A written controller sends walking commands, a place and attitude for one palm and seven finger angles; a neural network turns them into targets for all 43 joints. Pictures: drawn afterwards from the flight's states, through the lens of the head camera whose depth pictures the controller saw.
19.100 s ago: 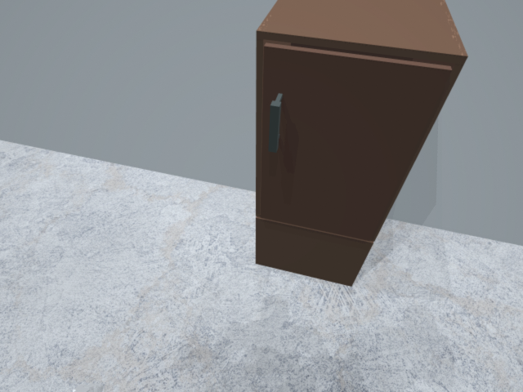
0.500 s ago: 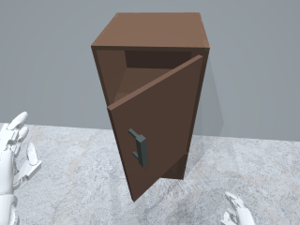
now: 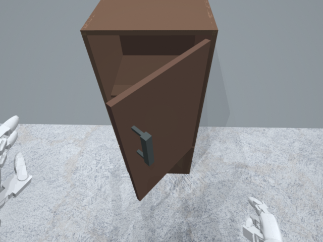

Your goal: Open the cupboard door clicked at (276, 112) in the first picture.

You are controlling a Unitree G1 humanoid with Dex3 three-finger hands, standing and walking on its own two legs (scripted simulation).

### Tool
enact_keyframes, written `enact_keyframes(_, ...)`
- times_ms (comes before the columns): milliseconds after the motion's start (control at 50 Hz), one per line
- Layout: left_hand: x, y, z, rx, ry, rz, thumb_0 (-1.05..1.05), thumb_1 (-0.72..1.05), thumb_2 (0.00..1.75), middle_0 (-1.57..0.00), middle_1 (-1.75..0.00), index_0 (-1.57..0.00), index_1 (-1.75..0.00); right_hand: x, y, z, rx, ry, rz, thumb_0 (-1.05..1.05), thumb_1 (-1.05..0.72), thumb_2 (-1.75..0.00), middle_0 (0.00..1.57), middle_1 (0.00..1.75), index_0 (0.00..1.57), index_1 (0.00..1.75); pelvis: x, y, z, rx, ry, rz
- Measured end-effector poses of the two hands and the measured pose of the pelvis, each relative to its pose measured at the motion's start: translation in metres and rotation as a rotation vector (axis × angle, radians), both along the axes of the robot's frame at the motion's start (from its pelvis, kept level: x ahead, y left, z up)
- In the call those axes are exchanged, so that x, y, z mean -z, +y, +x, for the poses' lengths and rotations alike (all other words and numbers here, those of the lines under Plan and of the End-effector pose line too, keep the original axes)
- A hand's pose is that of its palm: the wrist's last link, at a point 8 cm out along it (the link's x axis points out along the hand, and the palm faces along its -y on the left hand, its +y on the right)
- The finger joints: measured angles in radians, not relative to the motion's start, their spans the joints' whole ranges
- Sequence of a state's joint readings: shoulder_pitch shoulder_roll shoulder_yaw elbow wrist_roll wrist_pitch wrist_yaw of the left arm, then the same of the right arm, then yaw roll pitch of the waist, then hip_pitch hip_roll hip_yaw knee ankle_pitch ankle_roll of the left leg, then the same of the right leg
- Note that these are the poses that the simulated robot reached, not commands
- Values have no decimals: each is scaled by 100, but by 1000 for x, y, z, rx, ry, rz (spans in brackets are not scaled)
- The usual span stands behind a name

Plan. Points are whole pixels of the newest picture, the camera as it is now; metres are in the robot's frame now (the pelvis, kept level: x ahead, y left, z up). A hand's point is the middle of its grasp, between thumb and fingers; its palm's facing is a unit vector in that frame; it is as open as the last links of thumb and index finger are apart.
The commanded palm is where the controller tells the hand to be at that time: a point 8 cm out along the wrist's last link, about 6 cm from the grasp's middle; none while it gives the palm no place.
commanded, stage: step back with the hand held close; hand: left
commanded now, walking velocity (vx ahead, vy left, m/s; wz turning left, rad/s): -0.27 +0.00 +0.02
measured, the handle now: (142, 146) +0.36 +0.08 +0.01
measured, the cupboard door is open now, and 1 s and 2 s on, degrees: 49 49 49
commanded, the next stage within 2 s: stop stepping back and stand still in 1.02 s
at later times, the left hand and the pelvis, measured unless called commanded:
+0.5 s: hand out of the picture +0.13 +0.27 +0.15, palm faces +0.45 -0.77 -0.46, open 7.4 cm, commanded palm +0.07 +0.31 +0.17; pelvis -0.07 +0.01 -0.02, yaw +1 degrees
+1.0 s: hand out of the picture +0.08 +0.24 +0.15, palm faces +0.27 -0.80 -0.53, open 7.4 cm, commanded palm +0.01 +0.29 +0.17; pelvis -0.13 -0.01 -0.01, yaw -1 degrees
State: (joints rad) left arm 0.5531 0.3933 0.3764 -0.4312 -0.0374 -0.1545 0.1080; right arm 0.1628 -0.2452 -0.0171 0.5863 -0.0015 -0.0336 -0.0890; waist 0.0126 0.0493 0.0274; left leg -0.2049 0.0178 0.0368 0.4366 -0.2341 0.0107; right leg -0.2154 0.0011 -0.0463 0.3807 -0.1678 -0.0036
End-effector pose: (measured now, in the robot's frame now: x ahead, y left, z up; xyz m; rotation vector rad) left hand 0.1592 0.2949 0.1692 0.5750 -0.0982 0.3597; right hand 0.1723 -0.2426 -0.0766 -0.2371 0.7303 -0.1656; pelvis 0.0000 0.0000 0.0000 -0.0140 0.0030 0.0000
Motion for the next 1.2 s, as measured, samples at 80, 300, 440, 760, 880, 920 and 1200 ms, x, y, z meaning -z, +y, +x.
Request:
enact_keyframes(80,1,6,-7,14,-5,11,1,89,90,-21,-30,-21,-31,-1,3,-14,19,12,-12,1,-90,-89,20,30,20,30,2,5,-10,4,1,2)
enact_keyframes(300,-4,16,-45,12,-106,55,1,89,90,-21,-30,-21,-31,0,23,-48,-19,-16,-10,1,-90,-89,20,30,20,30,11,13,-44,-4,-9,8)
enact_keyframes(440,-4,13,-67,-7,-166,52,1,88,90,-21,-30,-21,-31,9,26,-67,-47,-18,-3,1,-90,-89,20,30,20,30,18,10,-61,-12,-15,-5)
enact_keyframes(760,-14,25,-91,5,-177,58,1,88,90,-21,-30,-21,-31,3,32,-112,-40,39,-14,2,-90,-89,20,30,20,30,6,10,-88,-17,44,-37)
enact_keyframes(880,-4,-6,-100,78,-120,40,1,89,90,-21,-30,-21,-31,9,24,-107,-101,9,9,1,-90,-89,20,30,20,30,11,-6,-118,28,75,-8)
enact_keyframes(920,-2,-16,-103,113,-98,33,1,89,90,-21,-30,-21,-31,8,17,-110,-80,-2,16,1,-90,-89,20,30,20,30,10,-9,-128,27,62,-24)
enact_keyframes(1200,-8,-10,-166,121,-56,23,1,89,90,-21,-30,-21,-31,-27,-4,-174,-33,-62,-47,1,-90,-89,20,30,20,30,-2,-10,-183,23,26,-18)
